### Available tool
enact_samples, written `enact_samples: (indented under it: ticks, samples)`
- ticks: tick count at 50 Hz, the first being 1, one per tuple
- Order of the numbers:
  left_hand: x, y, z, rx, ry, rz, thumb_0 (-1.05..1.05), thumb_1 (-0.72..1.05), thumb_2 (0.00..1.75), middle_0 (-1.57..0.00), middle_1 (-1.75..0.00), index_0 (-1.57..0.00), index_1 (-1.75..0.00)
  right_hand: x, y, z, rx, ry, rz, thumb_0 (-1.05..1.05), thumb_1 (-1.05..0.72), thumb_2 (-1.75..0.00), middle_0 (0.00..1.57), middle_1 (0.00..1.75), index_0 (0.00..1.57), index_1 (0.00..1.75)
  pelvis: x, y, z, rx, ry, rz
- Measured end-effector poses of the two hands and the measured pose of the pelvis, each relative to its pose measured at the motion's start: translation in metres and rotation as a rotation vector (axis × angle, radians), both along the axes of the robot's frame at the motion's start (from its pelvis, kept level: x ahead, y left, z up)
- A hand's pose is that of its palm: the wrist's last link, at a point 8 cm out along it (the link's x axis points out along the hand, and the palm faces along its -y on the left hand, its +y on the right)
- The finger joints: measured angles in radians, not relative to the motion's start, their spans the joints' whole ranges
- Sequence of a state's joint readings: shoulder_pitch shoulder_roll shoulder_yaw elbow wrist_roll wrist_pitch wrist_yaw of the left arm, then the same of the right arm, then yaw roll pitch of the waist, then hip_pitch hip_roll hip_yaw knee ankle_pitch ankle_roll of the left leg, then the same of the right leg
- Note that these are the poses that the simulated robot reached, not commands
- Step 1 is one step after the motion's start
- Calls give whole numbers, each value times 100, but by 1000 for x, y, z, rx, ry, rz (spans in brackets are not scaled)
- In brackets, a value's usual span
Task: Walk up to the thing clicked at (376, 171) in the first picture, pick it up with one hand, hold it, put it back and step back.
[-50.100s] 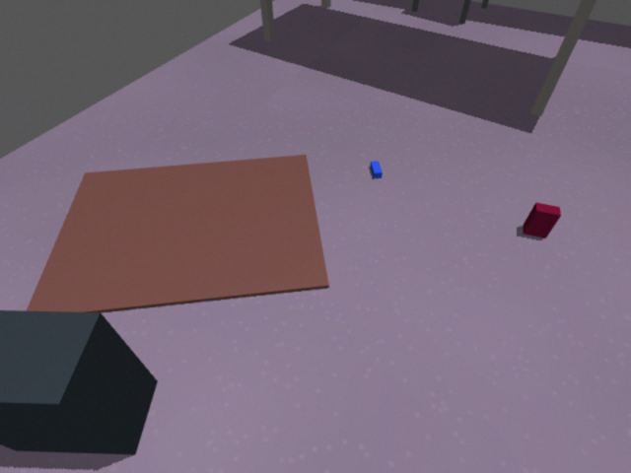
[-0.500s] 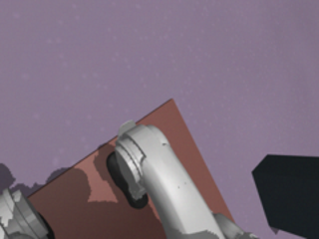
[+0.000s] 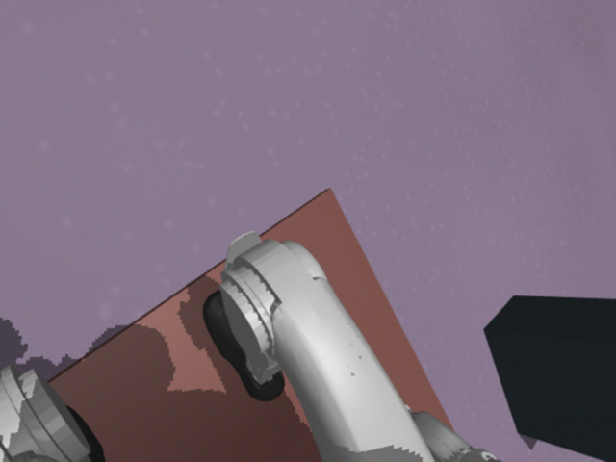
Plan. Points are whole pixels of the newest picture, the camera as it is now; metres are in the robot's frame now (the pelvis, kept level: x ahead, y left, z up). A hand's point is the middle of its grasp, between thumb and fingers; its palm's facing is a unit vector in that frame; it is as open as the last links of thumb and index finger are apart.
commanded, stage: close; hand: left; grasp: from above
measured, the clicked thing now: out of the picture +0.51 +0.33 -0.32
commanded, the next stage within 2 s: settle in 1.26 s
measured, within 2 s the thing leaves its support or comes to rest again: leaves its support in 1.62 s
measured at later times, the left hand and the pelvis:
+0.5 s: hand out of the picture +0.49 +0.31 -0.27, palm faces -0.43 -0.17 -0.89, open 8.4 cm; pelvis +0.00 +0.00 +0.00, yaw +0 degrees
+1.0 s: hand out of the picture +0.49 +0.31 -0.27, palm faces -0.43 -0.17 -0.89, open 7.0 cm; pelvis +0.00 +0.00 +0.00, yaw -1 degrees
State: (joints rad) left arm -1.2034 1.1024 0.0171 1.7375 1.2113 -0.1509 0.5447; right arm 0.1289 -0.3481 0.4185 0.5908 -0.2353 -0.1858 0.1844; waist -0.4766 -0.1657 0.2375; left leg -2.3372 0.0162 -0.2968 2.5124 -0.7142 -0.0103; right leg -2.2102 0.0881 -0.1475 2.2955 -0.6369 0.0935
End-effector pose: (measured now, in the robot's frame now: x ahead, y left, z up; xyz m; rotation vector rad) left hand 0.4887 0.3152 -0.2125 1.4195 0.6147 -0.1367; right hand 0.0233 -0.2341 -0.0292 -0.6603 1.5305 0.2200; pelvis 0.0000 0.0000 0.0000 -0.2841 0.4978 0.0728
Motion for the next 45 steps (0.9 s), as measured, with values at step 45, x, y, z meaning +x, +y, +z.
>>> enact_samples:
  ticks: [45]
  samples:
    - [3,2,-4,-2,-16,-3,0,51,13,-81,-36,-87,-30,3,2,1,-13,12,14,0,-90,-90,20,30,20,30,1,2,0,-11,4,-6]
